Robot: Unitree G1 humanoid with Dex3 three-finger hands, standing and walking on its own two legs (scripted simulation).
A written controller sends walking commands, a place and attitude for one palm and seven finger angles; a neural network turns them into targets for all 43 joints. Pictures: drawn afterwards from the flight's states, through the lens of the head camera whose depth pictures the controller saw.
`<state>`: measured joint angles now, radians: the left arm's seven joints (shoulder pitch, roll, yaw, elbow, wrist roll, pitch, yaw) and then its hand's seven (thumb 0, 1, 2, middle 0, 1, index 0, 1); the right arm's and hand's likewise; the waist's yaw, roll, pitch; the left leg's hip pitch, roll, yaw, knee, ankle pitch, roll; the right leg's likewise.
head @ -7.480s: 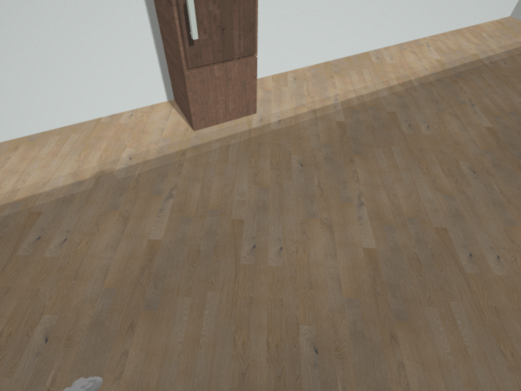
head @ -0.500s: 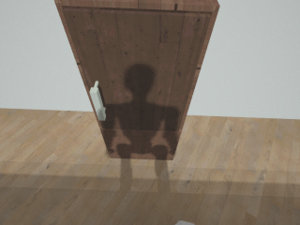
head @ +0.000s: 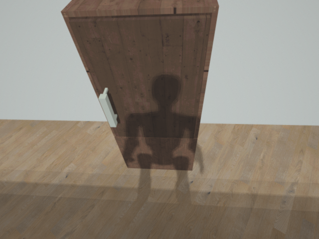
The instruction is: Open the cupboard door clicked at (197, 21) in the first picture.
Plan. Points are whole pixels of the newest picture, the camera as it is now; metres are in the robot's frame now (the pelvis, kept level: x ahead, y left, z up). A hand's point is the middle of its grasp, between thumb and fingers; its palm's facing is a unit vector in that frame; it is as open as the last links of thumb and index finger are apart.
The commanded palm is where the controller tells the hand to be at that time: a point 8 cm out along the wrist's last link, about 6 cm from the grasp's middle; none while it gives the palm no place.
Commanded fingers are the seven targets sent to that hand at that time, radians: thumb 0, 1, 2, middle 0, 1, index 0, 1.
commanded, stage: come to a stop and stand still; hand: left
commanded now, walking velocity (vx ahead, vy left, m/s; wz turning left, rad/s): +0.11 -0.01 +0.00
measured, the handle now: (110, 107) +0.60 +0.27 -0.10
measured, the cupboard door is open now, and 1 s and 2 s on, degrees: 0 0 0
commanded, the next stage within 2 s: look again from close up in 0.36 s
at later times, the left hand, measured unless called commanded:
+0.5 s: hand out of the picture +0.02 +0.20 -0.18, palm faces +0.00 -0.97 -0.23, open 7.3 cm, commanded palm none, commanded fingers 0.00 0.90 0.90 -0.20 -0.30 -0.20 -0.30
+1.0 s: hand out of the picture +0.03 +0.17 -0.17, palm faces +0.04 -0.97 -0.25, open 7.2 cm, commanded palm none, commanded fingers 0.00 0.90 0.90 -0.20 -0.30 -0.20 -0.30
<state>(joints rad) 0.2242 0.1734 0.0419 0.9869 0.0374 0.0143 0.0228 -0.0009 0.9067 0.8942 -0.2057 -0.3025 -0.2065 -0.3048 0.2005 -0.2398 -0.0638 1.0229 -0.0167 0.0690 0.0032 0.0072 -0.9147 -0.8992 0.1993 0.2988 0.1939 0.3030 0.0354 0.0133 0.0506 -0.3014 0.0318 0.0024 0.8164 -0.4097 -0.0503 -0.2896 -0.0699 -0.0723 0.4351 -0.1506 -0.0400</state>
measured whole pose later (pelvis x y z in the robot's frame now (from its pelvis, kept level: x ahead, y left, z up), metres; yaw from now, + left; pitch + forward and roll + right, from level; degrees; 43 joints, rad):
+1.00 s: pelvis +0.00 -0.02 -0.01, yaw +1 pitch -1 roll +0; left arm 0.24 0.14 0.02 1.09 0.01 -0.03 0.03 0.00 0.93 0.89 -0.20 -0.30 -0.20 -0.30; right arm 0.31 -0.18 0.00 1.07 -0.02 -0.02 -0.04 0.01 -0.92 -0.90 0.20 0.30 0.19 0.30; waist -0.01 0.06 0.01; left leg -0.11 0.09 -0.01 0.44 -0.32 -0.07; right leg -0.21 0.04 -0.10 0.50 -0.28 -0.08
